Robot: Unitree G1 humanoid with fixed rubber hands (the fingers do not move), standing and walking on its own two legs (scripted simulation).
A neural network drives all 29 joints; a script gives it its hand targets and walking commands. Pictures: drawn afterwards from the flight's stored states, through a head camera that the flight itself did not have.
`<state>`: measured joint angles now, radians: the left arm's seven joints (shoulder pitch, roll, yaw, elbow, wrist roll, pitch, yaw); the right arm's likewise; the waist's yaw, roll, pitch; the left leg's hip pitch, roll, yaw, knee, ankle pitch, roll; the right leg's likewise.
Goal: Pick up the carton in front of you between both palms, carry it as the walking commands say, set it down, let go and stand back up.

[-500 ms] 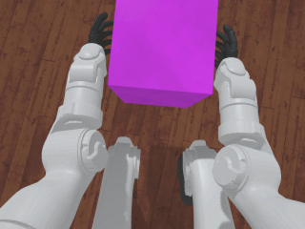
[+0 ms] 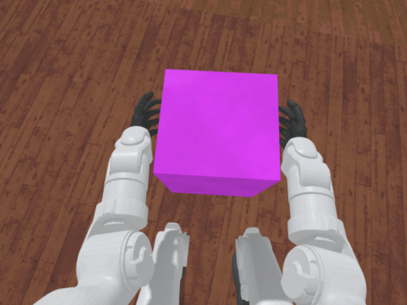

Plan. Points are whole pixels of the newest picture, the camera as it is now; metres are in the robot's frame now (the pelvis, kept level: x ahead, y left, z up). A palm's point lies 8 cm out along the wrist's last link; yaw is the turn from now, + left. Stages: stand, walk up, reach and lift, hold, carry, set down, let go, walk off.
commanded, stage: reach and lift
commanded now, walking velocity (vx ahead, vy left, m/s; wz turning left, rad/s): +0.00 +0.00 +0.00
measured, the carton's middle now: (215, 143) +0.46 +0.01 -0.11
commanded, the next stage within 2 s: hold in 1.88 s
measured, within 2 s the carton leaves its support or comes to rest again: neither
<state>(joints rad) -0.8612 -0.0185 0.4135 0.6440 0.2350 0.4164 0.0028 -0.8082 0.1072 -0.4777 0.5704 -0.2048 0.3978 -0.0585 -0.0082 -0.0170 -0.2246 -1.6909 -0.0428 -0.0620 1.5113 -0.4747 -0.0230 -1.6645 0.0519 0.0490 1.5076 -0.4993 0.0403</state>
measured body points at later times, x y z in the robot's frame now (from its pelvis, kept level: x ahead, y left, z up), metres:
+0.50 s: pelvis +0.04 -0.01 +0.14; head +0.13 +0.00 +0.58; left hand +0.41 +0.15 +0.11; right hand +0.41 -0.15 +0.11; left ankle +0.09 +0.12 -0.54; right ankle +0.08 -0.13 -0.54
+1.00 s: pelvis +0.06 -0.01 +0.20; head +0.03 +0.00 +0.65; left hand +0.37 +0.15 +0.22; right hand +0.37 -0.15 +0.22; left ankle +0.09 +0.12 -0.54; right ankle +0.08 -0.13 -0.54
